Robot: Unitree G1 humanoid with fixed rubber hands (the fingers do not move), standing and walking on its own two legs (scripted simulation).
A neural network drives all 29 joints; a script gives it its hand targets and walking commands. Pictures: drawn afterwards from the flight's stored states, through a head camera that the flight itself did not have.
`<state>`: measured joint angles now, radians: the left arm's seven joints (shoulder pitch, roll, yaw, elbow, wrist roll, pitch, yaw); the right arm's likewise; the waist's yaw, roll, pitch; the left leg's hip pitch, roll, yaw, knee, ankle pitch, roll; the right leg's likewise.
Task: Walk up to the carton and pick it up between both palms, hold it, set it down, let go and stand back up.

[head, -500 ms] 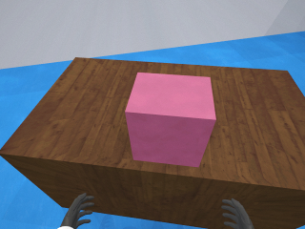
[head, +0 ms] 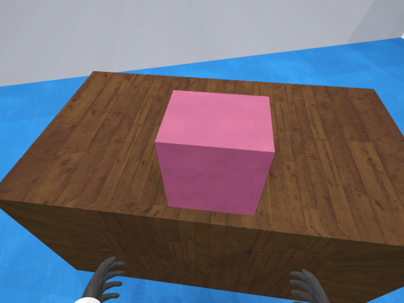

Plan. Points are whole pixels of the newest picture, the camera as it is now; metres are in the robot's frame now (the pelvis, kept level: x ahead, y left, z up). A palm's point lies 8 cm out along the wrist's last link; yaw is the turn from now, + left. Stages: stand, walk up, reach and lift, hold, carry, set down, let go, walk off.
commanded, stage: set down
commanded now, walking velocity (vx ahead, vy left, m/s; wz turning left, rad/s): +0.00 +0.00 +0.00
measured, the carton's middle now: (215, 155) +0.47 -0.01 +0.01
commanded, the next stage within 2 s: let go in 0.02 s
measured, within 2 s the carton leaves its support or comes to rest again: neither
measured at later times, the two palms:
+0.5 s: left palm out of the picture +0.14 +0.23 -0.07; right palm out of the picture +0.15 -0.21 -0.09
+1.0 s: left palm out of the picture +0.06 +0.32 -0.10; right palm out of the picture +0.07 -0.27 -0.11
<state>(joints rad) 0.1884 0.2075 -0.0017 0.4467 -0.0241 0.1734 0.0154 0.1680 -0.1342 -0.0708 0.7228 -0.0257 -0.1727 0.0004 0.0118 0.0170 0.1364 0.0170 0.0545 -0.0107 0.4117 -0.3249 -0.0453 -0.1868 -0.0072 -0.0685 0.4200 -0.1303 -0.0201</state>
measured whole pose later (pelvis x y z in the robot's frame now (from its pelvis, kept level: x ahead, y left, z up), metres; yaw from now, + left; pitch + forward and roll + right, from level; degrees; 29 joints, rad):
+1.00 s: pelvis -0.01 +0.03 +0.00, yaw +0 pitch -4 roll +0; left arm 0.30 0.34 0.04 0.79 0.02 0.00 0.00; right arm 0.30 -0.37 -0.04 0.83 -0.02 -0.01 0.02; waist 0.01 0.02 0.02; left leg -0.06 0.00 0.00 0.49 -0.35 -0.01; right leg -0.27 -0.06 -0.05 0.50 -0.15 0.02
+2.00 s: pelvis -0.02 +0.02 +0.00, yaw +0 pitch -4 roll +1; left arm 0.22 0.34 0.02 0.98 0.00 -0.01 0.01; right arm 0.23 -0.35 -0.02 0.98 -0.01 -0.02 0.01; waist 0.00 0.00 0.05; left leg -0.04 0.00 0.00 0.40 -0.29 -0.01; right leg -0.23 -0.06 -0.05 0.39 -0.08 0.02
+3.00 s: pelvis +0.01 +0.02 +0.00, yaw +1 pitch -4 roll +0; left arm 0.18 0.32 0.01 1.04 0.00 -0.01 0.02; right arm 0.21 -0.36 -0.04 1.04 0.00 -0.02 0.00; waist 0.00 0.03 0.06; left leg 0.01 0.02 -0.01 0.34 -0.29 -0.02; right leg -0.20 -0.04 -0.06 0.37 -0.11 0.01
